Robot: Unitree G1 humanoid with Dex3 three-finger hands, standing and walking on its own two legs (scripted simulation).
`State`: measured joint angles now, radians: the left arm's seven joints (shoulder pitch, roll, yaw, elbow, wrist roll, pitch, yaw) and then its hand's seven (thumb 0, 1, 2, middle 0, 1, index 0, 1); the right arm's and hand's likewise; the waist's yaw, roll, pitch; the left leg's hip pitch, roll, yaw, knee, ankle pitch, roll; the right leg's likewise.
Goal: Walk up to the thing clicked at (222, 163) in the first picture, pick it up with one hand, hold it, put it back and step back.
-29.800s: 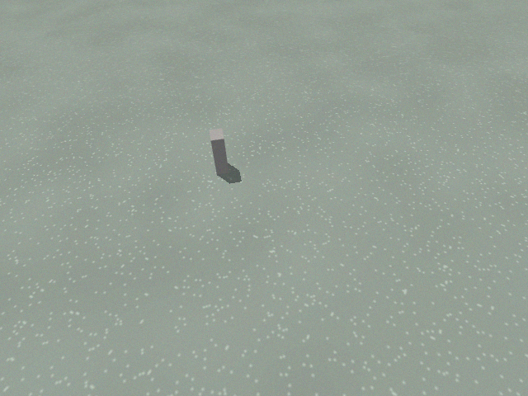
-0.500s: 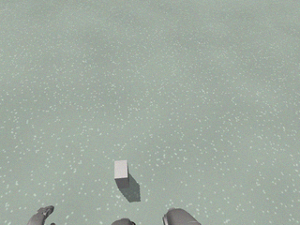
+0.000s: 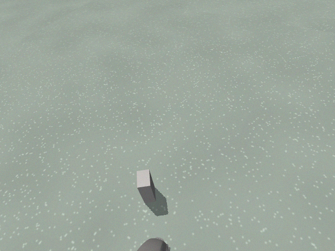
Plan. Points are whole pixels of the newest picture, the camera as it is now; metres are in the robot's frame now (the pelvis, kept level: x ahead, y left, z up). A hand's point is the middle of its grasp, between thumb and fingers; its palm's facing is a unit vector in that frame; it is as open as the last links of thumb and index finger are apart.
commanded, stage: step back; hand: left
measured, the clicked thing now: (146, 187) +0.55 +0.20 -0.65
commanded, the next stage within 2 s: none
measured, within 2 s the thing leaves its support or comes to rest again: neither
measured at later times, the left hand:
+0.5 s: hand out of the picture -0.06 +0.26 -0.16, palm faces +0.05 -0.93 -0.37, open 7.4 cm
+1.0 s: hand out of the picture -0.21 +0.26 -0.16, palm faces +0.08 -0.91 -0.40, open 7.4 cm
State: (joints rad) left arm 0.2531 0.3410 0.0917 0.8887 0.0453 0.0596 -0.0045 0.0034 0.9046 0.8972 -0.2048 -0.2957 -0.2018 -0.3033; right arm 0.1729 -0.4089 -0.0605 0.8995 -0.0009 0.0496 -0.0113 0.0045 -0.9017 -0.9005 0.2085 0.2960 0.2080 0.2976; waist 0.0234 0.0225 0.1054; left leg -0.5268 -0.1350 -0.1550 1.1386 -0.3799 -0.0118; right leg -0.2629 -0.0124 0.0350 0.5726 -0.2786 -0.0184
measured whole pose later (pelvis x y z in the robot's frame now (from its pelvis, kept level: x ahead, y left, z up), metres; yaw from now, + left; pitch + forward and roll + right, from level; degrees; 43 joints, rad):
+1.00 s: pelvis -0.32 -0.02 -0.01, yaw +6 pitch -3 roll +0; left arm 0.09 0.40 0.08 0.80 0.02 0.08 0.03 0.00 0.91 0.90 -0.20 -0.30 -0.20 -0.30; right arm 0.20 -0.34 -0.03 0.89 -0.04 0.04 -0.01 0.01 -0.90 -0.90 0.21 0.30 0.21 0.30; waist -0.01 -0.04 0.20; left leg -0.27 -0.03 -0.04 0.65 -0.34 0.02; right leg -0.50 0.04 0.09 1.00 -0.52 0.00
